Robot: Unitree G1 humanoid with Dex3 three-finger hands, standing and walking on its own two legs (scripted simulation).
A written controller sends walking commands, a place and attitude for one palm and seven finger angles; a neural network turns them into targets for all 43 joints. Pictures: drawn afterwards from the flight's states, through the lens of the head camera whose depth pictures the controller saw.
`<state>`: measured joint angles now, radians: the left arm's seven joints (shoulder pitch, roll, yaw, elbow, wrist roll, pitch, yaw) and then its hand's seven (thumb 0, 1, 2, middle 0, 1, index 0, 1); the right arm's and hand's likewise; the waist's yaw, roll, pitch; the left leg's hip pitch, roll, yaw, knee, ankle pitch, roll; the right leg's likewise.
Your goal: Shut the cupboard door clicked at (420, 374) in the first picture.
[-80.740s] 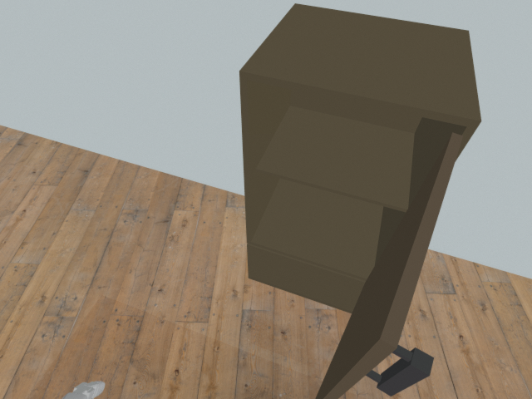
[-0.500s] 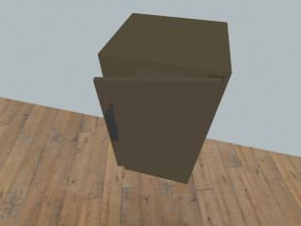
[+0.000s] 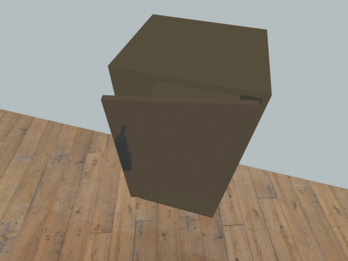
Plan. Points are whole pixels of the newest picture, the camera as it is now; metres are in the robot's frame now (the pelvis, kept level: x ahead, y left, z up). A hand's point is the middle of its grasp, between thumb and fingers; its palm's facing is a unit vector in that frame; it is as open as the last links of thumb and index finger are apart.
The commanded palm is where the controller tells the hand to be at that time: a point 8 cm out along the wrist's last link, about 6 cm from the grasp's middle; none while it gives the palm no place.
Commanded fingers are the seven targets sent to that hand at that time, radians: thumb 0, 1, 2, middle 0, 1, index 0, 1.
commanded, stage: come to a stop and stand still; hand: left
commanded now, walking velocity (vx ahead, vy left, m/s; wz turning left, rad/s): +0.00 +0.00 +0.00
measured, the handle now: (125, 148) +0.43 +0.18 -0.05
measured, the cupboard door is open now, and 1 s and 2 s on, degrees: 14 14 14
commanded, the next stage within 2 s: look again from close up in 0.62 s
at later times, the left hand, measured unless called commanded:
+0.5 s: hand out of the picture +0.05 +0.16 -0.17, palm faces +0.01 -0.98 -0.21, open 7.3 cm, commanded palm none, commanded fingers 0.00 0.90 0.90 -0.20 -0.30 -0.20 -0.30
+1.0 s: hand out of the picture +0.02 +0.14 -0.18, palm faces +0.03 -0.98 -0.19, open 7.3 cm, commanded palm none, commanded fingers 0.00 0.90 0.90 -0.20 -0.30 -0.20 -0.30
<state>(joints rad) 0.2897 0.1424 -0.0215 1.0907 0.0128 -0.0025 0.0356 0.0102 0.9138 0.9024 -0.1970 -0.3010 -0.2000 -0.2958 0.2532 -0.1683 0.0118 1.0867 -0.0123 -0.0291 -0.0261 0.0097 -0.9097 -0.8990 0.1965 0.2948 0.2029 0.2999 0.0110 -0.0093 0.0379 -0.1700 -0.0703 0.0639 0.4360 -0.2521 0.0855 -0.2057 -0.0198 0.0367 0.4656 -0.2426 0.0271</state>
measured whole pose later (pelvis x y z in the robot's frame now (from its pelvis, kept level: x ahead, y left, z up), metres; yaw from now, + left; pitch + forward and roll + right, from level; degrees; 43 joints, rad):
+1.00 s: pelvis +0.02 -0.03 +0.00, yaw +0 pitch -1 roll +0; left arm 0.27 0.15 -0.01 1.10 0.01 0.00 0.04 0.01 0.92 0.90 -0.20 -0.30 -0.20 -0.30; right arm 0.26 -0.14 0.02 1.14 -0.01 -0.03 -0.04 0.01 -0.91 -0.90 0.20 0.29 0.20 0.30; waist 0.01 -0.01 0.05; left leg -0.12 -0.03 0.04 0.41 -0.27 0.03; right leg -0.15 0.02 0.01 0.44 -0.27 -0.02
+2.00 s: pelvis -0.05 -0.06 -0.12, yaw +3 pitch +16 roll -2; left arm 0.35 0.23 0.10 -0.01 -0.27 -0.37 -0.28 0.02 0.90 0.90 -0.66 -0.81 -0.67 -0.81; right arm 0.21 -0.20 0.04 0.53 0.02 -0.23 -0.06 0.02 -0.90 -0.90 0.20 0.30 0.21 0.30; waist 0.03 0.04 -0.14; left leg -1.03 0.00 -0.04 1.30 -0.54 0.00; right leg -1.01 0.02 -0.13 1.25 -0.51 -0.08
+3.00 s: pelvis -0.03 -0.02 -0.10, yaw +2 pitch +16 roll -3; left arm 0.38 0.25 0.15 -0.03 -0.29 -0.38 -0.23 0.02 0.91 0.90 -1.29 -1.50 -1.30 -1.49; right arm 0.27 -0.25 0.02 0.48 0.01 -0.14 -0.05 0.02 -0.90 -0.90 0.20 0.30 0.21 0.30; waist 0.00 0.03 -0.15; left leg -0.95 -0.01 -0.01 1.22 -0.55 0.05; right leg -0.93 0.01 -0.10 1.15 -0.51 -0.03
